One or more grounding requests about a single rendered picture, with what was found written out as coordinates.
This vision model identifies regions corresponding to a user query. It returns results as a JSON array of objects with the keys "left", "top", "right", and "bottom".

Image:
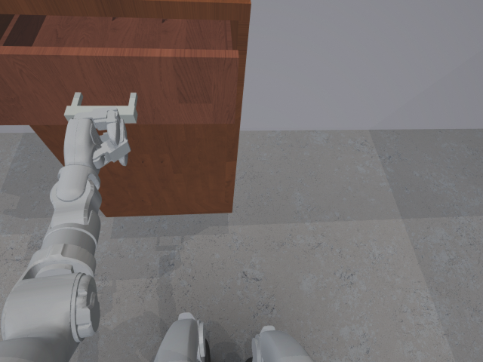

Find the robot left hand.
[{"left": 63, "top": 106, "right": 131, "bottom": 175}]

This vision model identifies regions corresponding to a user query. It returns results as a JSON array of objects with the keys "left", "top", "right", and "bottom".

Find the left robot upper arm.
[{"left": 0, "top": 272, "right": 100, "bottom": 362}]

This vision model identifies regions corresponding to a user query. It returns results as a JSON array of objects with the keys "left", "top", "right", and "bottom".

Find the robot thigh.
[
  {"left": 154, "top": 318, "right": 206, "bottom": 362},
  {"left": 251, "top": 330, "right": 315, "bottom": 362}
]

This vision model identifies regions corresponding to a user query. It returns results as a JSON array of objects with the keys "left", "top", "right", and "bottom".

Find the drawer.
[{"left": 0, "top": 14, "right": 239, "bottom": 125}]

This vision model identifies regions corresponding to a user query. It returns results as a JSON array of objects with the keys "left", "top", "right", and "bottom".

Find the handle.
[{"left": 64, "top": 92, "right": 138, "bottom": 124}]

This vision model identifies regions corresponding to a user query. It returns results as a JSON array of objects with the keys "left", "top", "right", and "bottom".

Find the cabinet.
[{"left": 0, "top": 0, "right": 251, "bottom": 217}]

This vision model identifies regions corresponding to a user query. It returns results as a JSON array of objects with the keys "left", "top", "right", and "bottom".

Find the robot right thigh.
[{"left": 251, "top": 330, "right": 315, "bottom": 362}]

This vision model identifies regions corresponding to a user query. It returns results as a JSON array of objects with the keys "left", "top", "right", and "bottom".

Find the robot left thigh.
[{"left": 154, "top": 318, "right": 206, "bottom": 362}]

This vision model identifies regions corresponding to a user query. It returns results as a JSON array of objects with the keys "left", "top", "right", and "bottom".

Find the left robot forearm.
[{"left": 1, "top": 164, "right": 102, "bottom": 341}]

